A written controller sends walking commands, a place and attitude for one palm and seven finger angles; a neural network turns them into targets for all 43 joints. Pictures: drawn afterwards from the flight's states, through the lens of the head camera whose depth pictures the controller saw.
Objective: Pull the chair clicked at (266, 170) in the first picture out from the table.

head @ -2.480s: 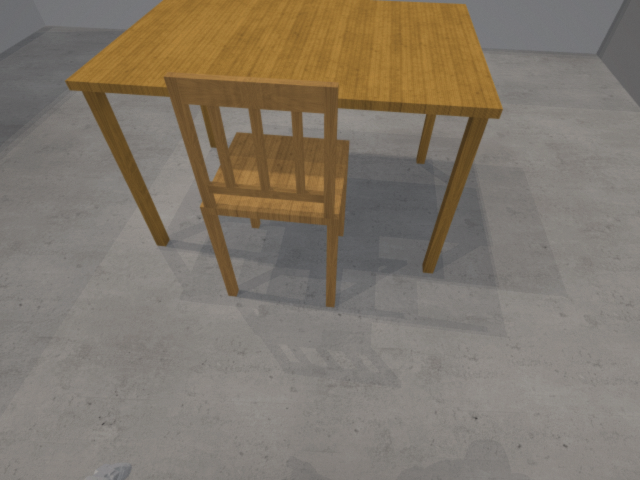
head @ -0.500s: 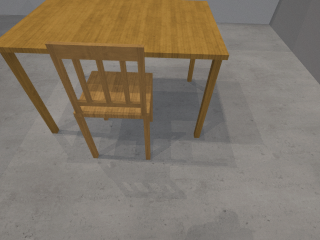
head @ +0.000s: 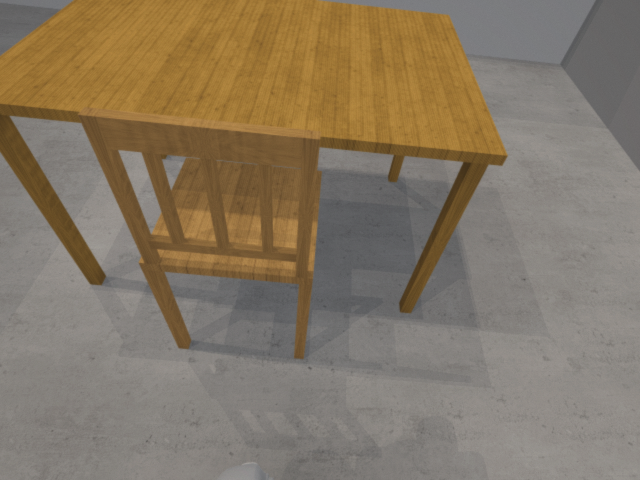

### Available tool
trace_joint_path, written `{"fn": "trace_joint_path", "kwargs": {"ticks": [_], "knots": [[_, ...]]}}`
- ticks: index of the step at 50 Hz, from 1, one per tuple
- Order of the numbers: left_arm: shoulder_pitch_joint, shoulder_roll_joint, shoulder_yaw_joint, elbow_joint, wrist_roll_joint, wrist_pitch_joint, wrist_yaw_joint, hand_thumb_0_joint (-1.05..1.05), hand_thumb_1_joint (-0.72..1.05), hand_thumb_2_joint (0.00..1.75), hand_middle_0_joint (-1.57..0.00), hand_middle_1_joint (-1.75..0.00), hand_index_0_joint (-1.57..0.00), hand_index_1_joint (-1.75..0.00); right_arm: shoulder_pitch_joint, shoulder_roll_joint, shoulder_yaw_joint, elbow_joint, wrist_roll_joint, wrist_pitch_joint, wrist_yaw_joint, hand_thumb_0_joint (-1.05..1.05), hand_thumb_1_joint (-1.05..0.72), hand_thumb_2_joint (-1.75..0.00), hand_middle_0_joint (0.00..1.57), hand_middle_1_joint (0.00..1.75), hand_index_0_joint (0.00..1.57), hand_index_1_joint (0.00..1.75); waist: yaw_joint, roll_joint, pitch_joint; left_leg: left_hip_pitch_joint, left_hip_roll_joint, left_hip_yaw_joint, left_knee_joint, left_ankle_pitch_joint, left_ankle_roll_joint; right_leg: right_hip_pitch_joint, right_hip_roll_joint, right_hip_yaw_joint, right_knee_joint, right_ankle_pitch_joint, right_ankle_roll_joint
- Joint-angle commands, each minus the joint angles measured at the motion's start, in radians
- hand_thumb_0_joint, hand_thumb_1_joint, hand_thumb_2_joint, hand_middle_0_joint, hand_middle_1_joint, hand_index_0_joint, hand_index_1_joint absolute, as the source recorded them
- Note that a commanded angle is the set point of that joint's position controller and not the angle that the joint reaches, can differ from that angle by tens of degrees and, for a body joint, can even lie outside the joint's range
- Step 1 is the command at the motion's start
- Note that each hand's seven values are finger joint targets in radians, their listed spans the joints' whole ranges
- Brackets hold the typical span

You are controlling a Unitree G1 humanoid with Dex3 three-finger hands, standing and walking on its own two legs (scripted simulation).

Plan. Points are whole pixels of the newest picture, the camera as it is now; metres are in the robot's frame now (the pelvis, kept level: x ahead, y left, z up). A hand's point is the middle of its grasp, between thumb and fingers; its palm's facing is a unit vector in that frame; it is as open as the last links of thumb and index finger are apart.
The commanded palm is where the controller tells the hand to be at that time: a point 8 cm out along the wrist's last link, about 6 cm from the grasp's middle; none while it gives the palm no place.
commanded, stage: take the last steps up to it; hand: left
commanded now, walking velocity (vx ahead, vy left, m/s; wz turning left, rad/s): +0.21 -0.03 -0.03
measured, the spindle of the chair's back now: (216, 205) +0.59 +0.24 -0.08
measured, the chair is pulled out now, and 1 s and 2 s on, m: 0.00 0.00 0.00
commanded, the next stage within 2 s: come to a stop and stand still in 0.14 s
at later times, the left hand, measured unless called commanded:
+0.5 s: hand (212, 425) +0.21 +0.17 -0.15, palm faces +0.00 -0.98 -0.21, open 7.3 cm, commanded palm none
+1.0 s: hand out of the picture +0.10 +0.22 -0.16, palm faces +0.02 -0.98 -0.18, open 7.4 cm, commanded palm none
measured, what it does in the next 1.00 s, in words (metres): walks ahead: right foot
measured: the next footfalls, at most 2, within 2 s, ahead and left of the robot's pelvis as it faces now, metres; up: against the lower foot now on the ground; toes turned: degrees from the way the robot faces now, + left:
right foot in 0.36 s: +0.22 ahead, -0.12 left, +0.00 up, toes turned -6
right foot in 1.10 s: +0.10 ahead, -0.13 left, +0.00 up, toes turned -1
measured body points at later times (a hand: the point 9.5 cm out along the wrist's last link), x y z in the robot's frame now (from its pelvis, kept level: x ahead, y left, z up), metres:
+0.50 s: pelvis +0.13 +0.00 +0.02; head +0.16 -0.01 +0.46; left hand +0.21 +0.22 -0.13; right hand +0.10 -0.21 -0.15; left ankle +0.08 +0.09 -0.71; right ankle +0.18 -0.12 -0.72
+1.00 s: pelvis +0.10 +0.04 +0.03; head +0.12 +0.06 +0.48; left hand +0.10 +0.27 -0.14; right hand +0.12 -0.20 -0.12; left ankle +0.10 +0.11 -0.72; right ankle +0.05 -0.11 -0.68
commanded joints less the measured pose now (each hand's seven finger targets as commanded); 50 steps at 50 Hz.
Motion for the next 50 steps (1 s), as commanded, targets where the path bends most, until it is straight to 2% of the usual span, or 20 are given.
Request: {"fn": "trace_joint_path", "kwargs": {"ticks": [1,3,5,8,12,14,16,18,19,21,26,29,32,34,35,36,37,40,44,50], "knots": [[-0.04,0.071,0.021,-0.101,0.006,-0.025,-0.014,0.0,0.9,0.9,-0.2,-0.3,-0.2,-0.3,0.195,-0.119,-0.018,0.023,0.007,0.008,-0.032,0.0,-0.9,-0.9,0.2,0.3,0.2,0.3,-0.06,0.145,0.007,0.248,0.315,-0.488,-0.505,-0.267,0.154,-0.485,-0.043,0.053,0.477,0.129,-0.038],[0.004,0.038,0.015,-0.079,0.015,-0.009,-0.019,0.0,0.9,0.9,-0.2,-0.3,-0.2,-0.3,0.14,-0.075,-0.001,0.02,0.005,-0.009,-0.033,0.0,-0.9,-0.9,0.2,0.3,0.2,0.3,-0.006,0.131,0.014,0.156,0.244,-0.303,-0.498,-0.047,0.118,-0.404,-0.066,0.046,0.373,0.201,-0.015],[0.015,0.032,0.011,-0.081,0.011,0.006,-0.017,0.0,0.9,0.9,-0.2,-0.3,-0.2,-0.3,0.135,-0.073,0.001,0.025,0.01,-0.014,-0.033,0.0,-0.9,-0.9,0.2,0.3,0.2,0.3,0.004,0.14,-0.022,0.159,0.214,-0.206,-0.488,0.101,0.123,-0.346,-0.069,0.029,0.239,0.204,0.001],[-0.035,0.022,0.006,-0.098,0.011,0.011,-0.012,0.0,0.9,0.9,-0.2,-0.3,-0.2,-0.3,0.167,-0.079,-0.005,0.043,0.008,-0.011,-0.032,0.0,-0.9,-0.9,0.2,0.3,0.2,0.3,-0.006,0.068,-0.022,0.2,0.211,-0.165,-0.483,0.217,0.141,-0.316,-0.062,0.007,0.062,0.223,0.013],[-0.119,0.029,0.004,-0.132,0.01,0.011,-0.008,0.0,0.9,0.9,-0.2,-0.3,-0.2,-0.3,0.191,-0.083,-0.006,0.068,0.005,0.001,-0.03,0.0,-0.9,-0.9,0.2,0.3,0.2,0.3,-0.024,0.11,0.004,0.227,0.216,-0.158,-0.458,0.227,0.139,-0.281,-0.044,-0.014,-0.095,0.243,0.011],[-0.123,0.023,-0.002,-0.122,0.007,0.012,0.002,0.0,0.9,0.9,-0.2,-0.3,-0.2,-0.3,0.179,-0.071,0.002,0.079,0.003,0.012,-0.038,0.0,-0.9,-0.9,0.2,0.3,0.2,0.3,-0.015,0.107,-0.001,0.217,0.202,-0.135,-0.382,0.362,0.114,-0.188,-0.024,-0.018,-0.193,0.28,0.014],[-0.067,0.043,-0.005,-0.091,0.003,0.007,0.014,0.0,0.9,0.9,-0.2,-0.3,-0.2,-0.3,0.164,-0.055,0.011,0.092,0.009,0.019,-0.044,0.0,-0.9,-0.9,0.2,0.3,0.2,0.3,0.019,0.052,-0.017,0.209,0.148,-0.098,-0.269,0.429,0.039,-0.051,-0.016,-0.021,-0.387,0.471,0.02],[-0.046,0.126,-0.003,-0.072,0.0,-0.004,0.029,0.0,0.9,0.9,-0.2,-0.3,-0.2,-0.3,0.215,-0.011,0.017,0.106,0.024,0.026,-0.043,0.0,-0.9,-0.9,0.2,0.3,0.2,0.3,-0.007,-0.025,-0.069,0.13,0.051,-0.081,-0.224,0.125,-0.047,0.092,-0.165,0.145,-0.39,0.952,-0.031],[-0.071,0.148,-0.003,-0.079,-0.006,0.001,0.03,0.0,0.9,0.9,-0.2,-0.3,-0.2,-0.3,0.237,0.003,0.014,0.111,0.029,0.037,-0.041,0.0,-0.9,-0.9,0.2,0.3,0.2,0.3,-0.026,0.009,-0.05,0.136,0.02,-0.086,-0.235,0.039,-0.062,0.067,-0.219,0.144,-0.368,1.075,-0.065],[-0.097,0.164,0.01,-0.089,-0.006,0.008,0.04,0.0,0.9,0.9,-0.2,-0.3,-0.2,-0.3,0.259,0.004,0.002,0.119,0.028,0.068,-0.043,0.0,-0.9,-0.9,0.2,0.3,0.2,0.3,-0.031,-0.152,-0.099,0.186,0.003,-0.057,-0.16,-0.014,-0.079,0.042,-0.228,0.154,-0.367,1.171,-0.107],[-0.132,0.188,0.037,-0.113,0.005,0.032,0.054,0.0,0.9,0.9,-0.2,-0.3,-0.2,-0.3,0.21,0.003,-0.017,0.08,0.026,0.095,-0.05,0.0,-0.9,-0.9,0.2,0.3,0.2,0.3,0.003,-0.097,-0.136,0.076,-0.031,-0.084,0.101,-0.309,-0.089,0.098,-0.312,0.209,-0.395,1.272,-0.214],[-0.196,0.189,0.048,-0.15,0.012,0.043,0.054,0.0,0.9,0.9,-0.2,-0.3,-0.2,-0.3,0.206,0.011,-0.021,0.057,0.027,0.102,-0.05,0.0,-0.9,-0.9,0.2,0.3,0.2,0.3,-0.018,-0.092,-0.152,0.103,-0.033,-0.113,0.071,-0.276,-0.089,0.037,-0.293,0.184,-0.403,1.102,-0.201],[-0.245,0.158,0.043,-0.17,-0.001,0.057,0.044,0.0,0.9,0.9,-0.2,-0.3,-0.2,-0.3,0.283,0.009,-0.019,0.069,0.02,0.091,-0.044,0.0,-0.9,-0.9,0.2,0.3,0.2,0.3,-0.064,-0.058,-0.133,0.3,-0.018,-0.084,-0.23,0.013,-0.078,-0.143,-0.185,0.111,-0.355,0.64,-0.09],[-0.265,0.068,0.027,-0.2,-0.007,0.073,0.036,0.0,0.9,0.9,-0.2,-0.3,-0.2,-0.3,0.191,-0.092,-0.026,0.017,0.003,0.074,-0.04,0.0,-0.9,-0.9,0.2,0.3,0.2,0.3,-0.048,0.318,-0.011,0.14,0.257,-0.409,-0.478,0.114,0.041,-0.262,0.028,-0.021,-0.131,0.082,0.028],[-0.272,0.085,0.031,-0.188,0.003,0.083,0.039,0.0,0.9,0.9,-0.2,-0.3,-0.2,-0.3,0.14,-0.088,-0.019,0.004,0.0,0.067,-0.051,0.0,-0.9,-0.9,0.2,0.3,0.2,0.3,-0.047,0.28,0.034,0.045,0.268,-0.429,-0.514,0.102,0.07,-0.229,0.022,0.08,-0.003,0.031,0.024],[-0.231,0.085,0.03,-0.169,0.005,0.079,0.035,0.0,0.9,0.9,-0.2,-0.3,-0.2,-0.3,0.1,-0.065,-0.007,0.001,0.0,0.059,-0.059,0.0,-0.9,-0.9,0.2,0.3,0.2,0.3,-0.007,0.172,0.035,0.06,0.242,-0.395,-0.499,0.096,0.084,-0.228,0.016,0.114,0.043,0.078,0.018],[-0.179,0.073,0.026,-0.139,0.005,0.075,0.028,0.0,0.9,0.9,-0.2,-0.3,-0.2,-0.3,0.069,-0.071,0.0,0.004,0.0,0.054,-0.062,0.0,-0.9,-0.9,0.2,0.3,0.2,0.3,0.009,0.136,0.011,0.123,0.219,-0.35,-0.48,0.086,0.083,-0.244,0.016,0.116,0.061,0.117,0.024],[-0.139,0.07,0.013,-0.095,0.002,0.064,0.016,0.0,0.9,0.9,-0.2,-0.3,-0.2,-0.3,0.095,-0.073,0.003,0.031,0.004,0.046,-0.065,0.0,-0.9,-0.9,0.2,0.3,0.2,0.3,-0.011,0.136,-0.012,0.3,0.187,-0.274,-0.458,0.204,0.079,-0.278,0.01,0.084,-0.016,0.156,0.045],[-0.169,0.077,0.004,-0.091,0.0,0.066,0.014,0.0,0.9,0.9,-0.2,-0.3,-0.2,-0.3,0.178,-0.099,-0.004,0.077,0.006,0.049,-0.075,0.0,-0.9,-0.9,0.2,0.3,0.2,0.3,-0.054,0.139,-0.016,0.412,0.221,-0.285,-0.419,0.439,0.093,-0.261,0.003,0.065,-0.107,0.107,0.05],[-0.133,0.065,-0.002,-0.067,-0.004,0.069,0.014,0.0,0.9,0.9,-0.2,-0.3,-0.2,-0.3,0.166,-0.126,-0.012,0.104,0.005,0.059,-0.069,0.0,-0.9,-0.9,0.2,0.3,0.2,0.3,-0.048,0.165,-0.051,0.401,0.216,-0.276,-0.394,0.42,0.097,-0.171,0.003,0.041,-0.222,0.103,0.035]]}}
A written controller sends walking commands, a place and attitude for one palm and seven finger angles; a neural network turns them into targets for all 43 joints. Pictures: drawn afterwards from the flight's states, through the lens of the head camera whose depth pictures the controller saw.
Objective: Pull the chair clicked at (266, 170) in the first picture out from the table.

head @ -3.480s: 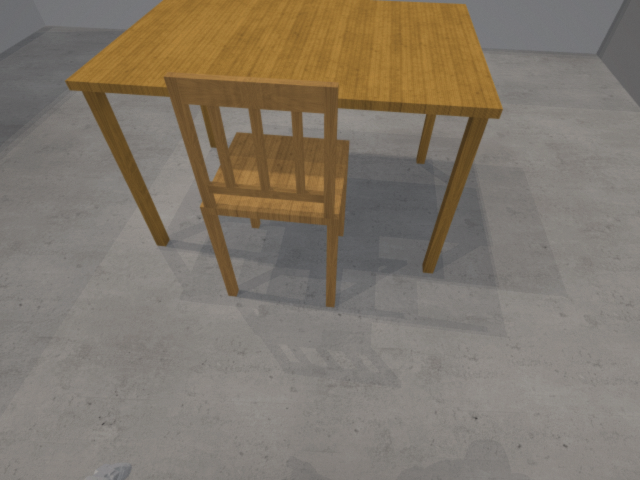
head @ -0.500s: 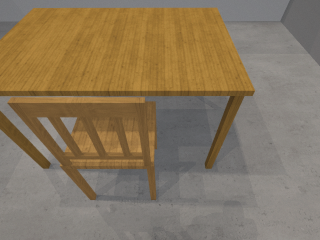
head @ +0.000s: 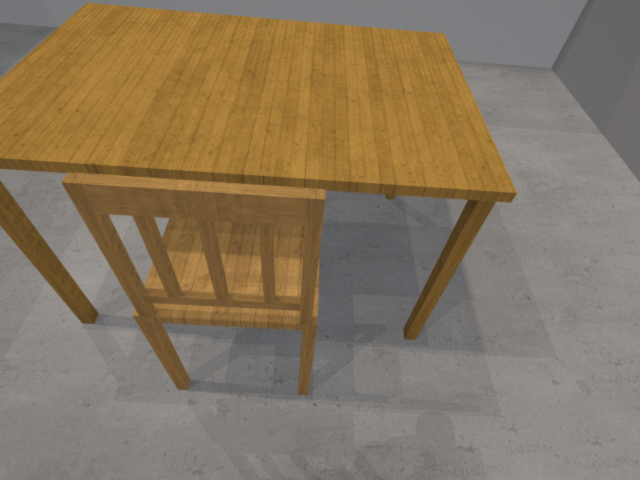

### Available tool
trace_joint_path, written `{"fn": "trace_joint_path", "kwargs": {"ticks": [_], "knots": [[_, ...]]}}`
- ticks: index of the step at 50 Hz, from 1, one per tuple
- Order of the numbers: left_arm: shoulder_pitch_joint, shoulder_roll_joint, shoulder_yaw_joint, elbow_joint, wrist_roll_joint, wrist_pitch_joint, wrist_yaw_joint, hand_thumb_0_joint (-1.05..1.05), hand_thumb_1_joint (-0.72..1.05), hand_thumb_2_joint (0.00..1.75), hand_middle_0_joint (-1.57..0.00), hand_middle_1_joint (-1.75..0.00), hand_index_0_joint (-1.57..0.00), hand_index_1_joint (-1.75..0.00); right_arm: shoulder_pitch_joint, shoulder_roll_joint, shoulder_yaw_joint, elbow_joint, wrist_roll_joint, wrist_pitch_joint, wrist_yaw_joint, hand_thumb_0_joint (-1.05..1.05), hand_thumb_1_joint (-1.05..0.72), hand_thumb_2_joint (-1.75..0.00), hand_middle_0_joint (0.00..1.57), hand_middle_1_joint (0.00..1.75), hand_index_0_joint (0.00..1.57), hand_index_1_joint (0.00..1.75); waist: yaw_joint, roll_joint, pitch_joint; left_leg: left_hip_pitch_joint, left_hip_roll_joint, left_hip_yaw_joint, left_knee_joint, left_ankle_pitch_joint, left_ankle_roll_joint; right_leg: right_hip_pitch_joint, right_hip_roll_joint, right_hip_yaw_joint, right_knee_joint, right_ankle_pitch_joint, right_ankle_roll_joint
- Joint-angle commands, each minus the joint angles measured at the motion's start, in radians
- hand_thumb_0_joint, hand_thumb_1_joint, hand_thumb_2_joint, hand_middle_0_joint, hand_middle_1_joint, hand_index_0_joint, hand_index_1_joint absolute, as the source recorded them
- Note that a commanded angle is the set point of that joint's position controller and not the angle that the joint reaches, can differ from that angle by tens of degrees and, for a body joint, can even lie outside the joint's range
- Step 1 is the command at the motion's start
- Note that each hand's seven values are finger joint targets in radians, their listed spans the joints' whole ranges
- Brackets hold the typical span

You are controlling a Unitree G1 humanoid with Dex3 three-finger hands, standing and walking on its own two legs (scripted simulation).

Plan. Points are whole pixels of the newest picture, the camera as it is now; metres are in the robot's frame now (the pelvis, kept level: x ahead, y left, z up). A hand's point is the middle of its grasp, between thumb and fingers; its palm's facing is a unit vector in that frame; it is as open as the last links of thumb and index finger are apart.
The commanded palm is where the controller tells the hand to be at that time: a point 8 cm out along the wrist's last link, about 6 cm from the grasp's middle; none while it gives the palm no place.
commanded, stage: come to a stop and stand still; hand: left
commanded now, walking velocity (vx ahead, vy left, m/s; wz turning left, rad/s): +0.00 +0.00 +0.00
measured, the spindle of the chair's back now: (214, 260) +0.49 +0.21 -0.11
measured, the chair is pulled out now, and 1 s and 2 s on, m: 0.00 0.00 0.00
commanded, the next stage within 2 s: look again from close up in 1.12 s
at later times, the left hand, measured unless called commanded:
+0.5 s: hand out of the picture -0.02 +0.11 -0.18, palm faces +0.02 -0.97 -0.22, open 7.3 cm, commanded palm none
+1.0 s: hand out of the picture -0.01 +0.09 -0.18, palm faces +0.04 -0.98 -0.19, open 7.4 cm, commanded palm none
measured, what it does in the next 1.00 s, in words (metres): steps on the spot: right foot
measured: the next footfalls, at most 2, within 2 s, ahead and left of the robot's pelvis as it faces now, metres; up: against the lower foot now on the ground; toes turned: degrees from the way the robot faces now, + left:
right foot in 0.10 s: +0.00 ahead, -0.16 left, +0.00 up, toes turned +0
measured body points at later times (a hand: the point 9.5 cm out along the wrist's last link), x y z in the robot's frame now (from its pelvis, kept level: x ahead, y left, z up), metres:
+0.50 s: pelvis -0.02 -0.06 -0.01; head -0.02 -0.08 +0.44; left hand -0.02 +0.17 -0.16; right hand -0.03 -0.26 -0.18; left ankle -0.01 +0.07 -0.75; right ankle -0.04 -0.16 -0.75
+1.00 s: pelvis +0.01 -0.08 -0.01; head +0.01 -0.08 +0.44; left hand -0.01 +0.14 -0.16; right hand +0.01 -0.30 -0.17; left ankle -0.01 +0.07 -0.75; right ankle -0.04 -0.16 -0.75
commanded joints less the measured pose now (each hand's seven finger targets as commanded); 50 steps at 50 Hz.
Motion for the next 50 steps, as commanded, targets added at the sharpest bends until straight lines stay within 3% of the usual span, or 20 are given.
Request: {"fn": "trace_joint_path", "kwargs": {"ticks": [1,2,3,4,5,6,7,8,10,11,15,20,32,50], "knots": [[0.03,0.015,-0.002,-0.038,0.0,-0.027,0.001,0.0,0.9,0.9,-0.2,-0.3,-0.2,-0.3,0.078,-0.168,-0.039,0.014,0.003,-0.005,-0.006,0.0,-0.9,-0.9,0.2,0.3,0.2,0.3,-0.014,0.158,-0.037,0.123,0.273,-0.239,-0.078,0.407,0.086,-0.05,-0.016,-0.013,-0.13,0.038,-0.009],[0.14,0.056,-0.018,0.001,0.014,-0.059,0.037,0.0,0.9,0.9,-0.2,-0.3,-0.2,-0.3,0.024,-0.245,-0.043,-0.042,0.017,-0.008,0.01,0.0,-0.9,-0.9,0.2,0.3,0.2,0.3,0.029,0.129,-0.039,0.053,0.263,-0.21,0.145,0.61,0.039,-0.049,-0.053,0.035,-0.204,0.173,-0.033],[0.128,0.053,-0.021,-0.051,0.012,-0.071,0.037,0.0,0.9,0.9,-0.2,-0.3,-0.2,-0.3,0.024,-0.147,-0.024,-0.074,0.012,-0.006,0.026,0.0,-0.9,-0.9,0.2,0.3,0.2,0.3,0.03,0.007,-0.028,-0.088,0.181,-0.137,0.144,0.151,-0.003,-0.013,-0.048,0.054,-0.312,0.139,-0.057],[0.088,0.066,-0.029,-0.069,0.012,-0.078,0.032,0.0,0.9,0.9,-0.2,-0.3,-0.2,-0.3,0.056,-0.118,-0.013,-0.086,0.009,-0.008,0.034,0.0,-0.9,-0.9,0.2,0.3,0.2,0.3,-0.007,0.023,0.004,-0.13,0.119,-0.105,0.144,-0.022,-0.032,-0.041,-0.077,0.103,-0.333,0.071,-0.088],[0.086,0.078,-0.035,-0.082,0.011,-0.081,0.026,0.0,0.9,0.9,-0.2,-0.3,-0.2,-0.3,0.072,-0.098,-0.01,-0.085,0.007,-0.011,0.042,0.0,-0.9,-0.9,0.2,0.3,0.2,0.3,-0.015,0.108,-0.031,-0.09,0.091,-0.102,0.131,-0.037,-0.039,-0.067,-0.082,0.108,-0.306,0.076,-0.101],[0.092,0.086,-0.035,-0.082,0.008,-0.088,0.022,0.0,0.9,0.9,-0.2,-0.3,-0.2,-0.3,0.07,-0.087,0.001,-0.083,0.004,-0.017,0.049,0.0,-0.9,-0.9,0.2,0.3,0.2,0.3,-0.01,0.231,-0.089,-0.047,0.089,-0.13,0.104,0.047,-0.034,-0.029,-0.078,0.079,-0.258,0.175,-0.095],[0.1,0.089,-0.033,-0.075,0.006,-0.096,0.02,0.0,0.9,0.9,-0.2,-0.3,-0.2,-0.3,0.083,-0.103,-0.003,-0.087,0.008,-0.02,0.044,0.0,-0.9,-0.9,0.2,0.3,0.2,0.3,-0.02,0.09,-0.115,-0.032,0.112,-0.132,0.135,0.106,-0.023,-0.007,-0.04,0.058,-0.228,0.228,-0.086],[0.088,0.069,-0.037,-0.073,0.002,-0.094,0.021,0.0,0.9,0.9,-0.2,-0.3,-0.2,-0.3,0.094,-0.124,-0.005,-0.087,0.011,-0.018,0.038,0.0,-0.9,-0.9,0.2,0.3,0.2,0.3,-0.02,-0.024,-0.099,-0.049,0.118,-0.128,0.136,0.068,-0.019,-0.001,-0.043,0.054,-0.242,0.211,-0.076],[0.071,0.052,-0.044,-0.078,0.0,-0.087,0.02,0.0,0.9,0.9,-0.2,-0.3,-0.2,-0.3,0.096,-0.117,-0.003,-0.081,0.011,-0.011,0.037,0.0,-0.9,-0.9,0.2,0.3,0.2,0.3,-0.023,-0.026,0.017,-0.091,0.103,-0.125,0.096,-0.027,-0.027,-0.066,-0.047,0.063,-0.269,0.118,-0.071],[0.069,0.049,-0.045,-0.074,0.001,-0.088,0.019,0.0,0.9,0.9,-0.2,-0.3,-0.2,-0.3,0.088,-0.105,0.003,-0.076,0.009,-0.011,0.038,0.0,-0.9,-0.9,0.2,0.3,0.2,0.3,-0.017,0.039,0.072,-0.108,0.101,-0.134,0.061,-0.035,-0.027,-0.089,-0.042,0.065,-0.274,0.105,-0.072],[0.089,0.058,-0.042,-0.072,-0.001,-0.087,0.019,0.0,0.9,0.9,-0.2,-0.3,-0.2,-0.3,0.107,-0.103,0.007,-0.064,0.008,-0.005,0.041,0.0,-0.9,-0.9,0.2,0.3,0.2,0.3,-0.009,0.015,0.114,-0.131,0.091,-0.129,0.019,-0.141,-0.035,-0.111,-0.044,0.082,-0.306,0.004,-0.074],[0.103,0.059,-0.04,-0.067,-0.003,-0.096,0.017,0.0,0.9,0.9,-0.2,-0.3,-0.2,-0.3,0.12,-0.088,0.013,-0.035,0.009,-0.011,0.04,0.0,-0.9,-0.9,0.2,0.3,0.2,0.3,-0.007,-0.036,0.074,-0.073,0.085,-0.103,0.04,-0.049,-0.041,-0.094,-0.061,0.097,-0.336,0.067,-0.073],[0.125,0.058,-0.037,-0.03,-0.002,-0.107,0.019,0.0,0.9,0.9,-0.2,-0.3,-0.2,-0.3,0.101,-0.077,0.019,0.017,0.013,-0.016,0.031,0.0,-0.9,-0.9,0.2,0.3,0.2,0.3,0.003,0.008,0.038,-0.016,0.097,-0.083,0.03,0.071,-0.058,-0.013,-0.073,0.091,-0.34,0.343,-0.069],[0.124,0.062,-0.031,-0.018,-0.001,-0.102,0.02,0.0,0.9,0.9,-0.2,-0.3,-0.2,-0.3,0.08,-0.091,0.019,0.025,0.013,-0.018,0.021,0.0,-0.9,-0.9,0.2,0.3,0.2,0.3,0.008,0.027,0.016,0.02,0.115,-0.084,0.018,0.155,-0.061,0.042,-0.069,0.069,-0.328,0.464,-0.066]]}}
